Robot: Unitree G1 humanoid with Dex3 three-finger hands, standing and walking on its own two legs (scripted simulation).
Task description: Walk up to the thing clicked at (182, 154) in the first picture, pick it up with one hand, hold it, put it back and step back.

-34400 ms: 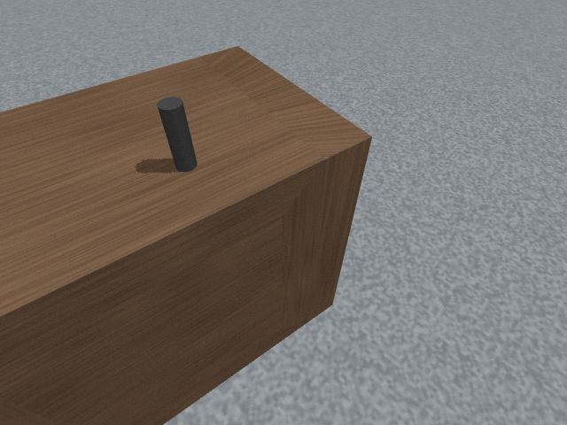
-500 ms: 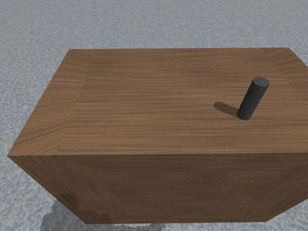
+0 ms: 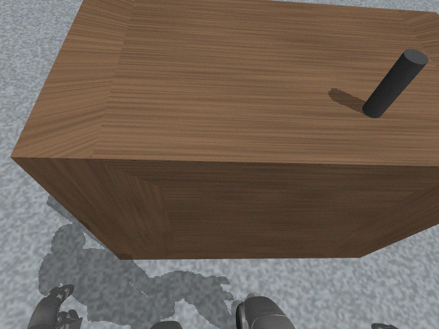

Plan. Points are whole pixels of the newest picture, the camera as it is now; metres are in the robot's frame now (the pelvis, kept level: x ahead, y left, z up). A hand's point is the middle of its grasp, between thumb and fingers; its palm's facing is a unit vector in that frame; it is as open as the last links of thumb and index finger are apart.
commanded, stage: step back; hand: right
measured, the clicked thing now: (391, 86) +0.53 -0.34 +0.11
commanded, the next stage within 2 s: none
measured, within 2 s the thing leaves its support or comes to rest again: neither
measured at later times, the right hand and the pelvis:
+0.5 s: hand out of the picture +0.02 -0.28 -0.15, palm faces +0.06 +0.93 -0.36, open 7.4 cm; pelvis -0.08 -0.01 +0.01, yaw -5 degrees
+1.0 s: hand out of the picture -0.11 -0.27 -0.12, palm faces -0.01 +0.90 -0.43, open 7.4 cm; pelvis -0.21 +0.00 +0.01, yaw -4 degrees
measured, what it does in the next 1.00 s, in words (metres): walks backwards: right foot, then left foot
